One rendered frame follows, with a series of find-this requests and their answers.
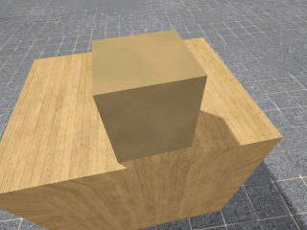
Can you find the pedestal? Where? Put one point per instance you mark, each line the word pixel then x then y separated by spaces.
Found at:
pixel 58 168

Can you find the carton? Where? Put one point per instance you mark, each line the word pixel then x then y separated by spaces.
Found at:
pixel 148 89

